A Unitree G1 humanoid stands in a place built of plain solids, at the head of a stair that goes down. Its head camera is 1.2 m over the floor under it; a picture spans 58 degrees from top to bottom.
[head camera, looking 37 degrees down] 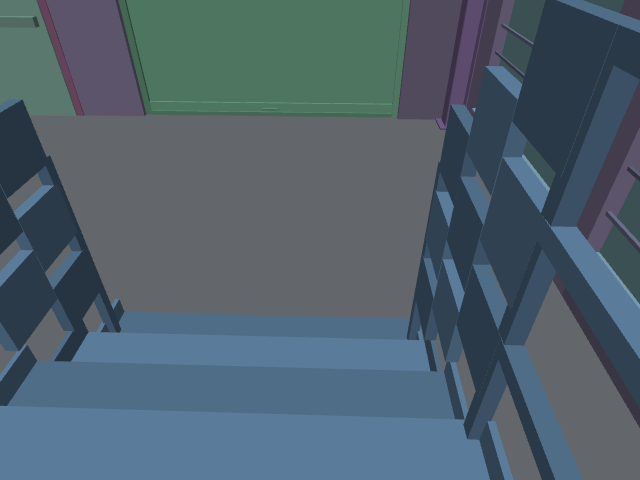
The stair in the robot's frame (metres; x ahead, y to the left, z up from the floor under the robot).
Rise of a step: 0.18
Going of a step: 0.30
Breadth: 1.60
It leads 2 degrees to the right of straight ahead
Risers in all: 4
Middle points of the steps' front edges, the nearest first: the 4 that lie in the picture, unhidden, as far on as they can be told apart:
0.73 0.32 0.00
1.03 0.31 -0.18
1.33 0.30 -0.36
1.63 0.29 -0.54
